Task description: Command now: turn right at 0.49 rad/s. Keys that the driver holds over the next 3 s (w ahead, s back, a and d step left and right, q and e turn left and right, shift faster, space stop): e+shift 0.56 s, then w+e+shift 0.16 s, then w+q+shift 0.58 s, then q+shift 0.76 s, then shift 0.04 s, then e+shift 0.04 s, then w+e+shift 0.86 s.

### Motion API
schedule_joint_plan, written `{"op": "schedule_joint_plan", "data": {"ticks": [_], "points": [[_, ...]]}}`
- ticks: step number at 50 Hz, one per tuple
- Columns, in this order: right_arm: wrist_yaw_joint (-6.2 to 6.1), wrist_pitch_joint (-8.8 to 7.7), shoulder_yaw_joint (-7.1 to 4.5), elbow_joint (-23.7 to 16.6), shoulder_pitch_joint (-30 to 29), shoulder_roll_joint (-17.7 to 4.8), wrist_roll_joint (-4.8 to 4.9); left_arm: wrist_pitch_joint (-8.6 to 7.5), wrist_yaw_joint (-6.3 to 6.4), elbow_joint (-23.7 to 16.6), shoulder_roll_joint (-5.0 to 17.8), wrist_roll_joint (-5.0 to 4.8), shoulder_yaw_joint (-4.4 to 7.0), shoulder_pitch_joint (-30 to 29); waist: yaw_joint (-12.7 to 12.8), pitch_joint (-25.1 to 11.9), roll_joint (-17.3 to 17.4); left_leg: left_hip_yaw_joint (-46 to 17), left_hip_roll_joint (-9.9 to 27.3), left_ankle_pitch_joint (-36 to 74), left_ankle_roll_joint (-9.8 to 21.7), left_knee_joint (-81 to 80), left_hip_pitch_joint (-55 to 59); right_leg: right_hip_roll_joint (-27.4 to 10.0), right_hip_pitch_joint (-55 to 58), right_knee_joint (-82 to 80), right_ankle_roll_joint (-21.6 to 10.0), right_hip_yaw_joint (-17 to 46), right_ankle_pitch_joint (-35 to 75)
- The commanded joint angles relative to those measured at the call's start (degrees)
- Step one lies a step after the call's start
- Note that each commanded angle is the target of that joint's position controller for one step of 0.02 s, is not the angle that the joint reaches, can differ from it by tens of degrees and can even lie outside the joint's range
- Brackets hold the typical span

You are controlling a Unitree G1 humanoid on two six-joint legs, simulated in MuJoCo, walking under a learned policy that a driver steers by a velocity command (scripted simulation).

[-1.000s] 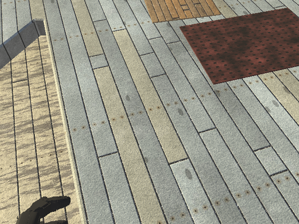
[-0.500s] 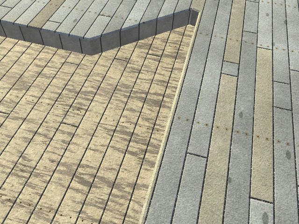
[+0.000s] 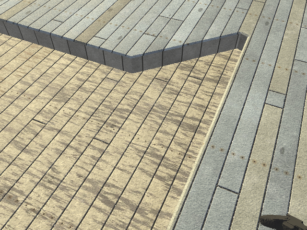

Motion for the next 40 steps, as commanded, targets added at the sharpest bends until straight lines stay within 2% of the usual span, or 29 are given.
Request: {"op": "schedule_joint_plan", "data": {"ticks": [1,2,3,4,5,6,7,8,9,10,11,12,13,14,15,16,17,19,21,24,28,30,32,33,35,36,37,39,40], "points": [[-3.5,-0.71,-2.71,-4.9,-0.5,-6.4,0.08,-2.57,0.87,-4.8,11.2,-0.58,4.68,2.3,0.4,-3.8,-9.8,4.3,-1.1,-10.4,-1.6,11.6,-5.9,-17.8,11.3,-13.1,-20.6,27.9,29.8],[-3.97,-0.95,-2.46,-5.5,-2.4,-5.9,-0.57,-3.13,1.65,-4.2,10.6,0.05,4.79,5.4,2.7,-4.1,-11.1,3.4,-0.9,-18.2,-2.3,20.0,-9.3,-18.6,13.2,-14.1,-21.2,29.2,33.3],[-3.99,-0.9,-2.0,-5.9,-2.8,-4.9,-1.2,-3.6,2.38,-3.9,9.7,0.5,4.65,5.2,2.3,-4.5,-9.7,1.6,0.8,-19.5,-2.7,24.3,-10.8,-17.5,13.7,-14.0,-19.2,28.1,34.5],[-3.69,-0.83,-1.64,-5.9,-2.5,-4.4,-2.1,-3.65,2.93,-4.4,8.6,0.54,4.41,1.7,1.0,-4.6,-7.2,1.3,2.4,-17.7,-3.1,20.1,-11.0,-15.2,14.0,-13.3,-16.2,25.8,32.1],[-3.38,-0.67,-1.23,-5.4,-1.9,-3.4,-2.45,-3.25,3.27,-4.6,8.1,0.17,4.16,-0.8,0.1,-4.5,-5.5,2.6,2.5,-15.2,-3.5,11.7,-10.5,-12.8,14.3,-13.3,-14.3,24.4,31.1],[-3.04,-0.6,-0.83,-4.5,-0.4,-2.5,-2.32,-2.61,3.31,-4.7,8.8,0.08,4.18,-2.7,-0.8,-4.7,-5.4,4.3,1.9,-11.0,-3.8,3.2,-8.0,-10.7,13.9,-13.5,-13.1,23.8,29.7],[-2.51,-0.73,-0.65,-3.0,2.3,-2.0,-1.79,-1.7,2.96,-5.6,10.1,0.47,4.4,-5.4,-1.9,-5.0,-6.4,6.0,0.5,-6.5,-3.3,-3.4,-2.0,-8.8,10.9,-13.4,-12.7,23.2,27.9],[-1.68,-1.11,-1.03,-1.0,6.8,-2.6,-0.41,-0.55,2.51,-6.5,11.6,1.01,4.71,-8.6,-3.8,-4.9,-6.6,8.1,-1.5,1.3,-1.8,-11.6,4.8,-7.0,7.3,-12.6,-12.7,22.4,25.5],[-0.67,-1.69,-1.84,1.4,12.1,-4.3,1.07,0.89,1.98,-7.4,12.6,1.62,4.93,-10.6,-5.4,-4.4,-6.4,10.3,-3.1,11.7,0.0,-19.0,12.4,-5.7,2.9,-11.7,-13.0,22.0,22.4],[-0.3,-2.28,-3.18,2.8,15.3,-7.7,1.06,2.02,1.33,-6.7,10.6,2.25,4.13,-7.2,-5.3,-5.4,-4.7,8.2,0.5,20.7,4.0,-20.5,21.4,-3.9,-3.0,-9.0,-10.2,21.3,12.7],[-0.88,-3.42,-5.23,2.1,17.7,-13.3,-0.03,2.28,0.99,-6.7,5.0,2.34,2.45,-2.1,-4.8,-7.0,4.2,-2.2,12.7,42.4,15.0,-19.4,32.7,3.7,-14.6,2.3,-2.9,14.5,-3.6],[-2.01,-4.1,-6.82,0.5,17.0,-19.8,-2.47,0.77,1.01,-9.8,4.4,2.7,2.2,-0.7,-4.1,-5.1,13.4,-26.1,35.4,54.0,33.0,-22.5,32.3,5.4,-27.7,17.3,5.2,9.8,-18.8],[-2.18,-4.41,-5.51,-0.1,11.4,-14.6,-3.22,-0.3,1.52,-7.0,9.1,2.28,3.2,-3.0,-3.0,-2.0,-0.7,-22.1,36.9,49.4,31.2,-26.7,26.2,-1.0,-28.3,28.4,6.7,9.7,-15.2],[-0.98,-0.34,-5.09,-1.2,-1.7,-9.6,-0.87,3.88,3.46,-7.6,13.5,-6.63,6.28,-6.5,2.2,3.0,-2.1,-9.3,26.3,53.0,16.2,-18.6,19.5,-1.5,-25.6,30.1,6.2,7.1,-14.4],[-0.97,1.41,-4.48,-3.0,-4.3,-7.2,1.59,5.92,4.58,-5.0,12.1,-6.48,5.96,-2.2,2.4,0.2,0.9,-1.4,20.1,54.0,9.3,-17.7,19.9,-1.1,-24.1,33.1,6.2,5.7,-8.4],[-1.39,2.05,-4.4,-2.4,-3.3,-7.4,2.56,7.04,4.97,-4.8,10.4,-5.38,5.54,-1.3,1.6,-0.4,4.8,2.7,18.6,58.8,7.0,-17.7,19.9,-1.2,-24.8,37.9,6.5,3.6,-3.3],[-1.76,2.44,-4.39,-1.9,-2.5,-8.1,1.78,7.94,4.99,-5.1,9.1,-4.47,5.27,-1.0,1.4,-0.8,6.4,6.7,17.1,59.4,6.7,-18.6,17.0,-1.9,-22.7,41.3,7.0,1.2,0.3],[-2.38,2.93,-4.17,-0.8,-1.1,-7.8,-0.39,9.01,5.45,-7.0,7.3,-4.12,4.5,-4.9,-0.4,0.0,5.9,10.4,16.7,49.9,9.5,-20.5,15.7,-3.6,-23.5,40.8,7.5,-0.5,4.3],[-2.79,3.64,-4.08,0.4,1.3,-7.9,-0.99,9.12,5.76,-8.6,6.8,-3.55,4.09,-8.7,-2.5,0.5,6.0,11.3,18.4,45.0,11.9,-21.1,18.6,-4.8,-24.9,35.2,7.6,-1.2,5.4],[-2.71,4.34,-4.86,1.9,3.1,-10.3,-0.54,8.54,5.01,-10.2,5.9,-2.9,3.54,-12.3,-4.1,0.1,6.3,12.9,21.5,44.1,13.6,-20.9,23.0,-5.8,-24.0,27.0,7.0,-2.6,4.8],[-1.67,4.35,-5.85,2.6,1.8,-11.9,0.46,8.6,3.71,-10.9,5.5,-2.95,3.49,-15.3,-4.3,0.3,6.3,15.7,24.2,44.0,14.1,-20.5,25.1,-6.3,-20.7,19.0,5.5,-5.0,2.7],[-0.68,3.45,-6.7,3.9,5.1,-13.1,1.18,8.78,2.86,-11.8,5.9,-3.59,3.6,-17.6,-5.9,-1.2,5.9,14.3,27.1,25.6,14.6,-24.6,28.0,-7.5,-20.0,18.3,4.4,-5.5,0.3],[-0.22,2.26,-7.05,4.5,6.5,-13.1,1.2,8.68,1.77,-13.0,6.5,-4.49,3.77,-20.9,-6.9,1.4,5.8,12.6,28.9,5.2,14.3,-29.5,29.9,-8.5,-22.6,17.7,2.9,-5.3,-3.3],[-0.19,1.74,-7.14,4.7,6.7,-13.2,0.76,8.3,1.24,-13.6,6.6,-4.64,3.74,-22.3,-7.2,3.0,5.1,12.5,29.2,1.1,13.7,-30.8,31.0,-8.6,-24.0,16.5,2.2,-5.2,-4.7],[-0.08,1.26,-7.44,6.1,8.5,-13.7,0.45,7.81,0.53,-14.1,6.1,-4.24,3.64,-24.4,-7.8,4.4,3.9,14.2,29.5,0.3,12.8,-31.4,34.2,-8.5,-25.4,14.8,0.5,-6.0,-6.9],[0.05,1.07,-7.53,6.9,9.5,-13.8,0.56,7.68,0.23,-14.3,5.6,-4.12,3.43,-25.2,-8.1,4.9,3.5,15.6,29.3,1.3,12.5,-31.2,35.3,-8.4,-25.6,14.2,-0.3,-6.5,-8.1],[0.15,0.81,-7.5,8.1,11.4,-13.9,0.98,7.39,0.03,-14.5,4.3,-3.6,2.83,-25.8,-8.5,5.3,2.6,16.4,28.9,2.0,12.7,-31.1,34.1,-7.6,-23.5,12.3,-1.1,-6.5,-11.0],[0.65,0.41,-7.25,10.3,12.2,-14.4,1.72,6.75,-0.21,-13.2,2.9,-3.22,2.09,-22.7,-6.3,6.0,2.4,18.1,27.8,2.7,13.0,-30.3,30.0,-5.0,-16.0,6.7,-2.9,-7.6,-16.5],[1.64,1.26,-5.68,11.3,13.6,-10.3,-2.56,7.71,-0.19,-10.6,6.6,4.41,3.35,-18.2,-6.2,3.3,5.8,23.7,24.6,12.3,10.1,-25.2,28.8,-0.4,-8.4,-0.1,-4.5,-12.1,-9.7]]}}
Next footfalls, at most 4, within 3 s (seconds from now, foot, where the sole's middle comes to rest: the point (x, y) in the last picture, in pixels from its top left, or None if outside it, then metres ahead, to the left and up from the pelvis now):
0.20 left None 0.02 0.12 -0.76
0.84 right None -0.02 -0.21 -0.76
1.30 left None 0.39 -0.38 -0.76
1.66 right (293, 190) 0.70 -0.59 -0.76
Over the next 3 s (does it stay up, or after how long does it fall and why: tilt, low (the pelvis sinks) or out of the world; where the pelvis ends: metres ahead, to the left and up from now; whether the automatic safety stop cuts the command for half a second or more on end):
stays up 1.02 -0.48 0.01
